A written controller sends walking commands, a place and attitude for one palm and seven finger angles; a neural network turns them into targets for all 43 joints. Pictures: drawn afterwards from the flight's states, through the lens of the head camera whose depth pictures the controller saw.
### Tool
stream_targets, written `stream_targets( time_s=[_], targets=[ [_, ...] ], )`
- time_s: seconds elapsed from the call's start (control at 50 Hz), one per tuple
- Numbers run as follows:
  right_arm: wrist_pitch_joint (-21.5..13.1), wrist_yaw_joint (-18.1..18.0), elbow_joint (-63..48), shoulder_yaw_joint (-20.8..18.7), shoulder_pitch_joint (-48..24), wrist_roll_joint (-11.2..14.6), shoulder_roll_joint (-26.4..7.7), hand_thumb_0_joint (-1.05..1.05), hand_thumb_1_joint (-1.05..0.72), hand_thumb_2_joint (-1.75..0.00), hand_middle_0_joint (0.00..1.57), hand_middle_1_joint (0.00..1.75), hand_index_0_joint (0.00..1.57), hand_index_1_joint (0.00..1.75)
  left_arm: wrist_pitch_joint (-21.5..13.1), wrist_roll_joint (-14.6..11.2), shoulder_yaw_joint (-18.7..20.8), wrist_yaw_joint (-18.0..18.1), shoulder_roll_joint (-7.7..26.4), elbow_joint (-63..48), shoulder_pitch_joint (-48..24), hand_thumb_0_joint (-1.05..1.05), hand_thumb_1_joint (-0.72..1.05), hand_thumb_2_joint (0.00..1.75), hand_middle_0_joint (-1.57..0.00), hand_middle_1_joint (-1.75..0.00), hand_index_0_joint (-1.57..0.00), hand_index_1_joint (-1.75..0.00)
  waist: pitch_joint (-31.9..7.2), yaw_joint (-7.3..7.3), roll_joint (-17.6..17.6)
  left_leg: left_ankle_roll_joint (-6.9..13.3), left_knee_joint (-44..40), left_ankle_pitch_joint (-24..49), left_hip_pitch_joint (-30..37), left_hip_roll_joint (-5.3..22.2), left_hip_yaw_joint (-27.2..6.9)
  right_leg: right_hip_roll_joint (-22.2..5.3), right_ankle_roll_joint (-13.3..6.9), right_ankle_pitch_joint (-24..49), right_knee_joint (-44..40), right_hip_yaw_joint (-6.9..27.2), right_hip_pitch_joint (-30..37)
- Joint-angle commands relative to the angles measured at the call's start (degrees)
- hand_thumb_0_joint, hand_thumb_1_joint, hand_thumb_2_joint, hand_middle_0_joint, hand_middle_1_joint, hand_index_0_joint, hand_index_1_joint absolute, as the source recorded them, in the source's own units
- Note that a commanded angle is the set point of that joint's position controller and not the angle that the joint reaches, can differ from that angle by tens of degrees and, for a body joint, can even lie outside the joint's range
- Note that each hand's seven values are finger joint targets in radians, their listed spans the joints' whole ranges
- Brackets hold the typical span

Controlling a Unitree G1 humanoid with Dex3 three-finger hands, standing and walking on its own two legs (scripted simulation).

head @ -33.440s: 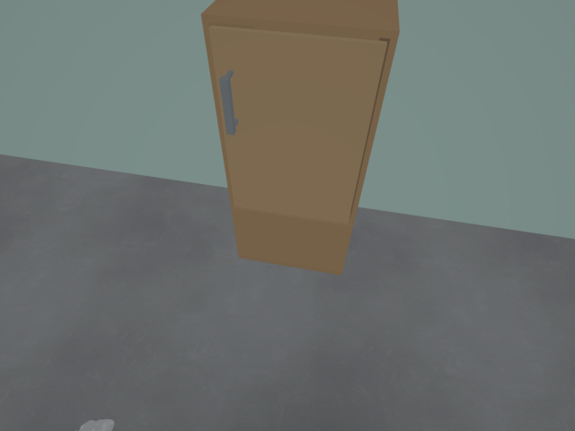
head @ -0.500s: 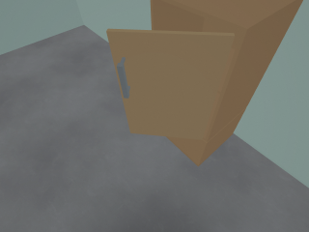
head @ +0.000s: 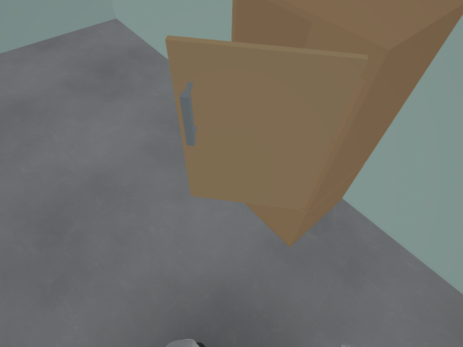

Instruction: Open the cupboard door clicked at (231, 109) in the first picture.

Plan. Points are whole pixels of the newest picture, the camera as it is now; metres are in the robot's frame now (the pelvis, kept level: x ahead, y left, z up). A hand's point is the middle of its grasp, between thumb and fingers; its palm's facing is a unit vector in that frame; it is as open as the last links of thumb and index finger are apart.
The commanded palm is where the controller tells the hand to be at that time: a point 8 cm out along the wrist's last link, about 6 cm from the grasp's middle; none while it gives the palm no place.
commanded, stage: come to a stop and stand still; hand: left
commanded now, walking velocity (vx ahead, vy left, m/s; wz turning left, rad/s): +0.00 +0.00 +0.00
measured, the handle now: (190, 115) +0.60 +0.15 +0.01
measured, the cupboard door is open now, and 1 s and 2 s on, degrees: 42 42 42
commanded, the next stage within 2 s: look again from close up in 0.34 s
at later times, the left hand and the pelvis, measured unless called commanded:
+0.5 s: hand out of the picture -0.02 +0.14 -0.17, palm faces +0.03 -0.98 -0.18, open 7.3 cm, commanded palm none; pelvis -0.03 -0.03 +0.00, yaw +1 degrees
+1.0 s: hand out of the picture -0.09 +0.18 -0.18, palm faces +0.07 -0.98 -0.19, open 7.4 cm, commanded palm none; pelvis -0.06 +0.00 +0.00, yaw +2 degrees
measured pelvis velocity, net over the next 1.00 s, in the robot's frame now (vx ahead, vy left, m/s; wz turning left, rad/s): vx -0.06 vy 0.00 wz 0.03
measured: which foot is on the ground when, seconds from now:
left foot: down 0.00-1.00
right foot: up 0.00-0.06, down 0.08-1.00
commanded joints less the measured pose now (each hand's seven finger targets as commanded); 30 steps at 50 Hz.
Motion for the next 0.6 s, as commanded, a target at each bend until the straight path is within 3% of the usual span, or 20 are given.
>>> stream_targets(
  time_s=[0.0,0.02,0.04,0.06,0.08,0.1,0.14,0.18,0.2,0.24,0.26,0.3,0.4,0.42,0.44,0.46,0.48,0.5,0.54,0.58],
  targets=[
    [-0.36,0.11,-1.39,-2.76,5.61,0.61,-11.16,0.00,-0.90,-0.90,0.20,0.30,0.20,0.30,-1.46,0.28,0.35,-0.08,2.59,-1.32,8.85,0.00,0.90,0.90,-0.20,-0.30,-0.20,-0.30,-10.50,-0.10,7.23,5.92,-7.40,7.55,6.65,11.35,-11.88,0.12,-0.71,12.46,-21.51,-2.58,9.55],
    [-0.34,0.36,-1.67,-2.61,5.73,1.10,-9.73,0.00,-0.90,-0.90,0.20,0.30,0.20,0.30,-1.87,0.57,0.40,0.08,4.12,-1.07,10.02,0.00,0.90,0.90,-0.20,-0.30,-0.20,-0.30,-9.83,0.13,4.13,3.33,-4.27,2.84,4.19,8.24,-9.59,-1.74,-1.21,16.35,-28.90,0.04,12.36],
    [-0.32,0.76,-2.23,-2.05,6.44,1.54,-6.22,0.00,-0.90,-0.90,0.20,0.30,0.20,0.30,-2.64,0.90,0.66,0.39,7.39,-1.39,9.18,0.00,0.90,0.90,-0.20,-0.30,-0.20,-0.30,-7.98,-0.51,-5.58,0.01,0.67,-5.18,-0.64,3.23,-6.22,-9.56,-4.08,17.37,-34.60,10.19,12.93],
    [0.03,1.37,-3.20,-1.25,4.36,1.60,-4.31,0.00,-0.90,-0.90,0.20,0.30,0.20,0.30,-2.83,0.89,0.62,0.27,10.43,-2.10,6.24,0.00,0.90,0.90,-0.20,-0.30,-0.20,-0.30,-4.45,-1.10,-12.62,-2.66,4.33,-14.40,-1.09,-1.48,-2.25,-17.66,-8.24,16.99,-37.44,15.46,5.42],
    [0.74,1.48,-3.41,-1.32,1.90,1.08,-5.23,0.00,-0.90,-0.90,0.20,0.30,0.20,0.30,-3.35,0.85,0.27,0.26,9.53,-2.49,4.39,0.00,0.90,0.90,-0.20,-0.30,-0.20,-0.30,-3.14,-0.27,-12.62,-2.71,9.65,-17.13,0.77,-1.58,-3.97,-17.79,-10.39,17.06,-37.94,16.13,0.18],
    [0.98,1.44,-2.59,-1.35,2.34,0.89,-5.04,0.00,-0.90,-0.90,0.20,0.30,0.20,0.30,-3.55,0.87,0.06,0.30,8.96,-2.15,2.43,0.00,0.90,0.90,-0.20,-0.30,-0.20,-0.30,-1.51,-1.13,-13.62,-2.42,12.07,-15.88,0.56,-1.46,-4.74,-16.22,-10.88,20.26,-36.59,14.94,-0.48],
    [0.70,1.30,0.25,-1.07,5.36,1.04,-4.48,0.00,-0.90,-0.90,0.20,0.30,0.20,0.30,-3.68,0.50,-0.44,0.23,7.16,-1.45,0.97,0.00,0.90,0.90,-0.20,-0.30,-0.20,-0.30,-1.97,-2.44,-9.68,-2.79,10.87,-11.22,3.34,-1.45,-3.78,-12.80,-10.04,28.41,-33.12,9.55,1.66],
    [0.04,1.19,2.04,-0.57,7.76,1.21,-3.74,0.00,-0.90,-0.90,0.20,0.30,0.20,0.30,-3.97,0.23,-0.65,0.22,6.97,-0.21,2.16,0.00,0.90,0.90,-0.20,-0.30,-0.20,-0.30,-2.45,-2.59,-8.60,-3.02,2.69,-6.15,6.44,-1.66,-3.14,-10.71,-7.79,31.85,-29.28,6.81,4.14],
    [-0.42,1.03,3.09,-0.38,8.87,1.24,-3.91,0.00,-0.90,-0.90,0.20,0.30,0.20,0.30,-4.05,-0.05,-0.87,0.24,6.49,0.63,3.02,0.00,0.90,0.90,-0.20,-0.30,-0.20,-0.30,-3.26,-2.48,-6.81,-2.63,-1.92,0.60,9.56,-1.03,-4.17,-9.86,-6.31,29.73,-28.05,6.33,3.81],
    [-1.58,0.54,4.29,-0.08,9.57,1.10,-5.51,0.00,-0.90,-0.90,0.20,0.30,0.20,0.30,-3.98,-0.35,-1.26,0.27,4.46,1.88,5.56,0.00,0.90,0.90,-0.20,-0.30,-0.20,-0.30,-4.63,-0.95,-0.68,-0.65,-5.84,10.55,11.97,4.11,-9.07,-5.83,-3.25,23.66,-27.10,4.39,5.04],
    [-1.58,0.23,4.65,0.09,9.57,0.95,-6.33,0.00,-0.90,-0.90,0.20,0.30,0.20,0.30,-3.81,-0.40,-1.29,0.37,3.93,2.22,6.04,0.00,0.90,0.90,-0.20,-0.30,-0.20,-0.30,-3.27,-0.60,-0.85,-0.39,-6.31,8.60,9.47,4.98,-9.13,-5.21,-2.85,21.33,-29.12,4.87,6.52],
    [-1.82,0.00,5.99,0.57,9.33,0.98,-5.46,0.00,-0.90,-0.90,0.20,0.30,0.20,0.30,-3.28,-0.47,-1.17,0.30,4.38,3.79,5.99,0.00,0.90,0.90,-0.20,-0.30,-0.20,-0.30,-3.11,-0.32,4.36,-0.45,-7.45,8.02,8.16,3.97,-9.25,-5.08,-2.86,21.41,-28.58,3.99,9.05],
    [-1.42,-0.08,7.55,0.92,11.47,0.88,-4.45,0.00,-0.90,-0.90,0.20,0.30,0.20,0.30,-3.11,-0.48,-1.37,0.09,3.51,5.61,6.64,0.00,0.90,0.90,-0.20,-0.30,-0.20,-0.30,-0.68,-0.43,0.68,-1.12,-9.77,-1.99,6.47,2.36,-8.13,-5.14,-3.26,13.07,-32.35,4.87,8.50],
    [-2.70,0.71,3.14,1.09,5.17,1.40,-5.58,0.00,-0.90,-0.90,0.20,0.30,0.20,0.30,-5.30,0.71,-1.85,2.55,4.29,6.58,13.69,0.00,0.90,0.90,-0.20,-0.30,-0.20,-0.30,1.27,2.55,1.41,-2.38,3.65,0.67,4.30,1.42,-4.80,-8.78,-2.08,37.42,-32.02,8.85,6.11],
    [-2.62,1.15,0.67,1.90,7.27,1.45,-3.26,0.00,-0.90,-0.90,0.20,0.30,0.20,0.30,-6.59,0.63,-1.58,2.46,6.98,5.84,11.70,0.00,0.90,0.90,-0.20,-0.30,-0.20,-0.30,-1.11,-1.23,-2.05,-2.30,3.48,-2.54,3.41,0.90,-4.03,-13.28,-3.18,49.89,-30.84,9.19,8.95],
    [-3.21,0.98,1.22,1.77,12.55,1.07,-1.87,0.00,-0.90,-0.90,0.20,0.30,0.20,0.30,-6.78,0.51,-1.58,2.24,6.20,4.55,10.58,0.00,0.90,0.90,-0.20,-0.30,-0.20,-0.30,-8.57,-2.65,-3.41,-1.36,1.73,-3.20,5.81,0.55,-4.33,-12.28,-4.71,52.16,-26.37,7.10,12.94],
    [-3.36,0.80,1.69,1.72,14.09,1.01,-2.61,0.00,-0.90,-0.90,0.20,0.30,0.20,0.30,-6.45,0.14,-1.69,2.01,5.09,3.71,9.22,0.00,0.90,0.90,-0.20,-0.30,-0.20,-0.30,-11.13,-2.53,-4.23,-1.01,0.31,1.48,7.35,0.89,-4.99,-9.84,-4.74,45.75,-24.52,4.26,13.73],
    [-3.31,0.73,1.69,1.62,13.92,1.12,-3.17,0.00,-0.90,-0.90,0.20,0.30,0.20,0.30,-6.00,-0.02,-1.70,1.78,4.58,3.05,9.33,0.00,0.90,0.90,-0.20,-0.30,-0.20,-0.30,-10.54,-1.89,-2.68,-0.84,-0.40,4.56,7.91,1.32,-5.60,-8.13,-4.37,36.75,-24.63,3.67,12.14],
    [-3.34,0.72,1.13,1.76,13.25,0.89,-3.90,0.00,-0.90,-0.90,0.20,0.30,0.20,0.30,-5.11,0.24,-1.84,1.39,3.94,2.69,8.90,0.00,0.90,0.90,-0.20,-0.30,-0.20,-0.30,-4.05,-1.24,3.21,-0.42,-2.17,6.30,5.70,2.43,-7.17,-5.74,-3.96,23.01,-25.18,2.81,7.44],
    [-2.93,0.70,0.23,1.57,12.66,0.79,-4.41,0.00,-0.90,-0.90,0.20,0.30,0.20,0.30,-4.47,0.29,-1.87,1.16,3.46,2.44,9.85,0.00,0.90,0.90,-0.20,-0.30,-0.20,-0.30,0.50,-0.97,0.92,0.20,-4.61,-1.56,1.47,2.55,-9.02,-4.43,-3.68,11.95,-26.77,3.07,4.58]
  ],
)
